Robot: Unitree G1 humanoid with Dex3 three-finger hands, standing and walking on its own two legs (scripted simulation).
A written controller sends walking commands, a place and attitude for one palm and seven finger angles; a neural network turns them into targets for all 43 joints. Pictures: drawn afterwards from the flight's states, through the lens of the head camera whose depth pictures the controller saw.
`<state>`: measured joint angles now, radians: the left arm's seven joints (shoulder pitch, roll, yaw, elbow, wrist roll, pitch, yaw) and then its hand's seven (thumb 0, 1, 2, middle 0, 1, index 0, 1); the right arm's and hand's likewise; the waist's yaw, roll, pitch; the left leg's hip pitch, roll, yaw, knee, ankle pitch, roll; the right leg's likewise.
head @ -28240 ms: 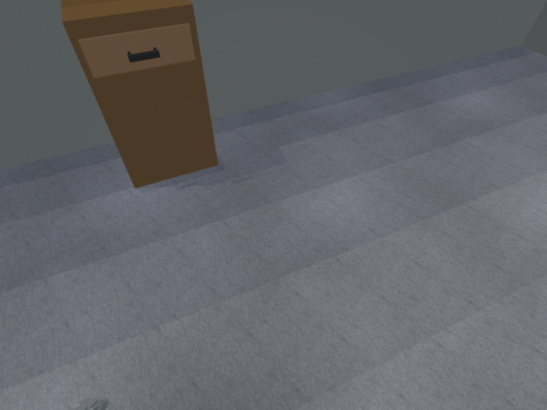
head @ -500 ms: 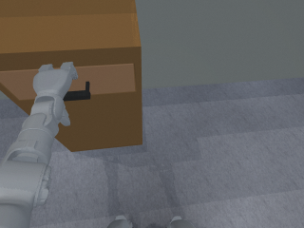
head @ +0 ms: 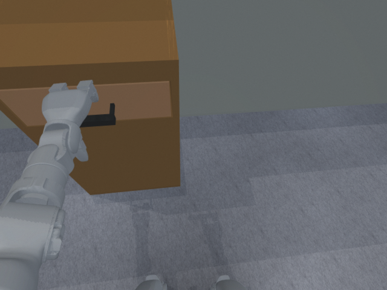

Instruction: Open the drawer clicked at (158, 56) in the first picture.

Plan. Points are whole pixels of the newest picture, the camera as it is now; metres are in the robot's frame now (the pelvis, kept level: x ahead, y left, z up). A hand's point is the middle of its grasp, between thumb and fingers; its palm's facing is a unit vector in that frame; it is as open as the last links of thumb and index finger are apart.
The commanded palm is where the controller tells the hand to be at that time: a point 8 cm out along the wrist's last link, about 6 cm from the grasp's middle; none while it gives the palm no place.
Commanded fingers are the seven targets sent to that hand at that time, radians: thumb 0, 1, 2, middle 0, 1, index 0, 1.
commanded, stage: re-aim the fingers above the handle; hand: left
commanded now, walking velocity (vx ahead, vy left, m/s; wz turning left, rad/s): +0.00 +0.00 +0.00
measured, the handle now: (92, 114) +0.55 +0.23 -0.04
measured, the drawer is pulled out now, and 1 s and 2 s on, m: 0.00 0.00 0.00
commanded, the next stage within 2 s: lower the fingers behind the handle in 1.50 s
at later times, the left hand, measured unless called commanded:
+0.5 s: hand (76, 118) +0.49 +0.24 +0.01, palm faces -0.08 -0.04 -1.00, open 13.9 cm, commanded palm +0.49 +0.24 +0.07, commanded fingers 0.00 -0.50 0.30 -0.30 -1.20 -0.30 -1.20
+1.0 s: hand (76, 116) +0.50 +0.25 +0.01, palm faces -0.07 -0.04 -1.00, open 13.7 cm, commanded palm +0.49 +0.23 +0.07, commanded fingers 0.00 -0.50 0.30 -0.30 -1.20 -0.30 -1.20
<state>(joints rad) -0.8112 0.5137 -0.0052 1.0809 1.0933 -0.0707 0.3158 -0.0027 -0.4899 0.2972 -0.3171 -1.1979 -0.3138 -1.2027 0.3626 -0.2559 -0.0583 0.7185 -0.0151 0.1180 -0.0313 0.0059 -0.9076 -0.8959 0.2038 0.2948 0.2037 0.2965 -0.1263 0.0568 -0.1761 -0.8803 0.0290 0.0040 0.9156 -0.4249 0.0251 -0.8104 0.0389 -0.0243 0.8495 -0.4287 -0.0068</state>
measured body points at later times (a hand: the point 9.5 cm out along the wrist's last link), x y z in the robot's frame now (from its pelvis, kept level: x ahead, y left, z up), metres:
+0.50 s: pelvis -0.01 +0.01 -0.01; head +0.11 +0.01 +0.43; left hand +0.49 +0.24 +0.07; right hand -0.04 -0.27 -0.12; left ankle -0.01 +0.10 -0.69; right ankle -0.02 -0.12 -0.69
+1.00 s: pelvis +0.00 +0.01 -0.01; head +0.12 +0.02 +0.43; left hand +0.50 +0.24 +0.07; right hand -0.02 -0.27 -0.13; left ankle -0.01 +0.10 -0.69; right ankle -0.02 -0.12 -0.69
